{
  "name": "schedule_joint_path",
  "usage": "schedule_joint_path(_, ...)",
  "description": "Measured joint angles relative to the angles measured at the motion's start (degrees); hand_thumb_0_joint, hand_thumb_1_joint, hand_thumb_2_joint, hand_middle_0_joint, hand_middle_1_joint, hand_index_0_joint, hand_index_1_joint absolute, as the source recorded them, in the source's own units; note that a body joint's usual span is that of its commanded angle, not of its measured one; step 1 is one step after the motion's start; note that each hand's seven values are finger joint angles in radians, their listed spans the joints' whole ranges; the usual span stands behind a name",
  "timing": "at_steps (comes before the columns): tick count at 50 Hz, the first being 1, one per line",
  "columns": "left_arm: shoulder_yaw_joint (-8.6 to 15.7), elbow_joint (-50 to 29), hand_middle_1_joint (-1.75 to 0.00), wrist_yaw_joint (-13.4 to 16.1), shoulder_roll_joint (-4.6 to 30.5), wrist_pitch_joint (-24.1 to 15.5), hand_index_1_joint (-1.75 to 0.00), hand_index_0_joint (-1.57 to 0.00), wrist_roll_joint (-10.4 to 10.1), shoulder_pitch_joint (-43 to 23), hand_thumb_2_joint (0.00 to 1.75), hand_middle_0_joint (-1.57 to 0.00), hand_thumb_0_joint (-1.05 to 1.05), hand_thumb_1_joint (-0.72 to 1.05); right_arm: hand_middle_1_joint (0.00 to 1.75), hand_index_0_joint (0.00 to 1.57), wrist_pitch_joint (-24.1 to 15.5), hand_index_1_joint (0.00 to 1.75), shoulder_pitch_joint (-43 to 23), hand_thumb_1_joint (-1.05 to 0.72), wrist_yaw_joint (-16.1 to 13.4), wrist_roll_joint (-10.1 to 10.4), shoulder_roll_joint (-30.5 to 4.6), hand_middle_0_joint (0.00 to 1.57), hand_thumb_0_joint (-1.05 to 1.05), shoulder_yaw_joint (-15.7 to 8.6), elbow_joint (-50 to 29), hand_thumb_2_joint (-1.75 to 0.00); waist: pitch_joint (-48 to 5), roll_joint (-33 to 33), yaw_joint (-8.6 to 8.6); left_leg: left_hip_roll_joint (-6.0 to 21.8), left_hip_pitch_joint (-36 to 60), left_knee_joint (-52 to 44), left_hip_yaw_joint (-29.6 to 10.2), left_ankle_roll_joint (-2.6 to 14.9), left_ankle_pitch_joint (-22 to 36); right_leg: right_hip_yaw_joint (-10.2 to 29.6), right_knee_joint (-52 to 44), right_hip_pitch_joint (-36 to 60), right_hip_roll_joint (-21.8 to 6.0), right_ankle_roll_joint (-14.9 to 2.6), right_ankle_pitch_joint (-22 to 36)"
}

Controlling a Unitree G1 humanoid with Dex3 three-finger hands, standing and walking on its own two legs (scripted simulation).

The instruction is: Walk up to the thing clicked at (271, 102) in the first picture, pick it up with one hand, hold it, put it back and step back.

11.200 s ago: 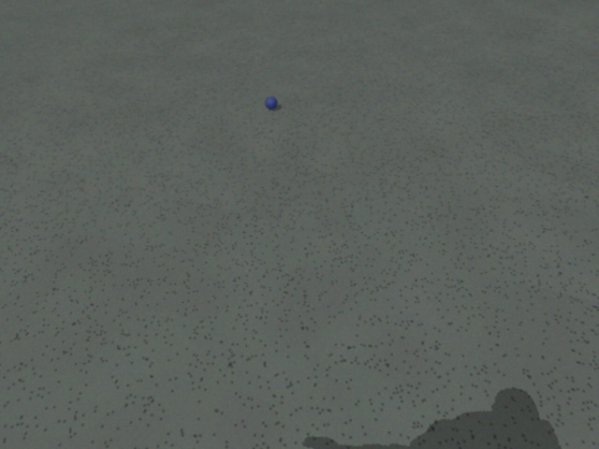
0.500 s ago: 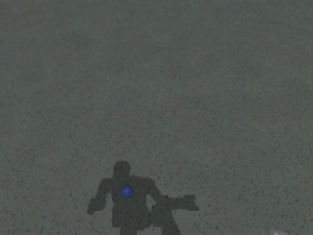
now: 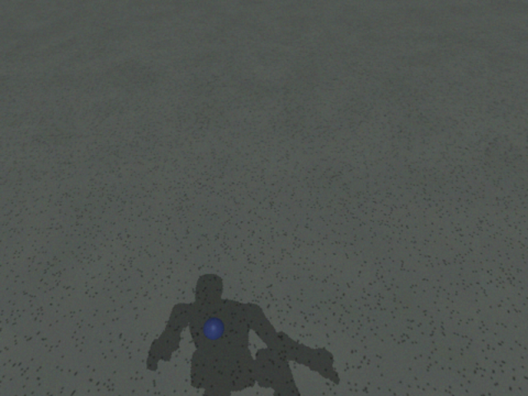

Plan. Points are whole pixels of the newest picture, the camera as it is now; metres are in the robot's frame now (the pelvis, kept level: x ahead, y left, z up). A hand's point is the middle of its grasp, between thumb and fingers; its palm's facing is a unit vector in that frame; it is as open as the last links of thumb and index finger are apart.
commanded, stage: stand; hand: left
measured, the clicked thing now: (213, 328) +0.50 +0.23 -0.74
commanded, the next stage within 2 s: walk up in 1.76 s
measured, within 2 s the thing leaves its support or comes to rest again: neither
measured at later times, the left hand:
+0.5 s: hand out of the picture +0.10 +0.27 -0.15, palm faces -0.02 -0.94 -0.34, open 7.4 cm
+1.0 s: hand out of the picture +0.10 +0.26 -0.15, palm faces -0.02 -0.94 -0.34, open 7.4 cm
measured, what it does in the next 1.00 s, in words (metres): stands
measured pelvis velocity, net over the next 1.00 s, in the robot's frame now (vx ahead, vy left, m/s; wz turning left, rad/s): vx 0.02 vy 0.01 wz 0.01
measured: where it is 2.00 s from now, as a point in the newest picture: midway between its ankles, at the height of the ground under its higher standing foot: outside the picture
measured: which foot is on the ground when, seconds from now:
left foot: down 0.00-1.00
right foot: down 0.00-1.00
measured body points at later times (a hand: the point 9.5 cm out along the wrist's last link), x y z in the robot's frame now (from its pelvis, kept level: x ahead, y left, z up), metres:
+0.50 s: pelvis +0.03 +0.01 +0.00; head +0.04 +0.01 +0.45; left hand +0.10 +0.32 -0.13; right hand +0.12 -0.29 -0.13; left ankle +0.04 +0.15 -0.74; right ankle +0.02 -0.12 -0.74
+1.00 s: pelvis +0.02 +0.01 +0.00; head +0.03 +0.01 +0.45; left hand +0.10 +0.31 -0.13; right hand +0.11 -0.29 -0.13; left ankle +0.04 +0.15 -0.74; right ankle +0.02 -0.12 -0.74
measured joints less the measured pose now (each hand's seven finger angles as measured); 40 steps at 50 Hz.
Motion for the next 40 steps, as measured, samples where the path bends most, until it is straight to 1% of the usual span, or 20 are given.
schedule_joint_path(6, -0.05, 0.46, -0.3, -0.03, -0.2, 0.08, -0.3, -0.2, -0.01, -0.84, 0.9, -0.21, 0.01, 0.91, 0.3, 0.21, -0.25, 0.3, -0.91, -0.9, -0.28, 0.0, 0.2, 0.2, 0.01, 0.37, 0.23, -0.9, 0.05, -0.77, -0.05, -0.32, -0.03, -0.35, 0.31, 0.37, -0.19, 0.29, -0.82, 0.13, -0.36, 0.4, 0.12)
schedule_joint_path(19, -0.14, 1.14, -0.3, 0.1, -0.06, 0.18, -0.3, -0.2, 0.12, -0.97, 0.9, -0.2, 0.01, 0.91, 0.3, 0.21, -0.57, 0.3, -3.77, -0.9, -0.49, 0.19, 0.5, 0.2, 0.01, 0.72, -0.28, -0.9, -0.05, -0.36, 0.61, -1.19, 0.36, -1.42, 0.54, 1.07, -0.66, 0.41, -2.03, 0.65, -1.3, 1.08, -0.39)
schedule_joint_path(30, -0.02, 1.18, -0.3, 0.42, -0.14, 0.3, -0.3, -0.2, 0.07, -0.87, 0.9, -0.2, 0.01, 0.91, 0.3, 0.21, -0.39, 0.3, -5.25, -0.9, -0.64, 0.31, 0.58, 0.2, 0.01, 0.82, -0.69, -0.9, -0.4, 0.04, 1.15, -1.34, 1.43, -1.8, 0.46, 1.16, -1.16, 0.28, -2.6, 1.85, -1.48, 1.19, -0.85)
schedule_joint_path(40, 0.06, 1.11, -0.3, 0.45, -0.51, 0.35, -0.3, -0.2, 0.2, -0.71, 0.9, -0.2, 0.01, 0.91, 0.3, 0.21, -0.1, 0.3, -4.99, -0.9, -0.6, 0.3, 0.43, 0.2, 0.01, 0.77, -0.61, -0.9, -0.5, 0.01, 1.04, -1.19, 1.91, -2.24, 0.4, 1.04, -0.99, 0.21, -3.09, 2.37, -1.35, 1.08, -0.66)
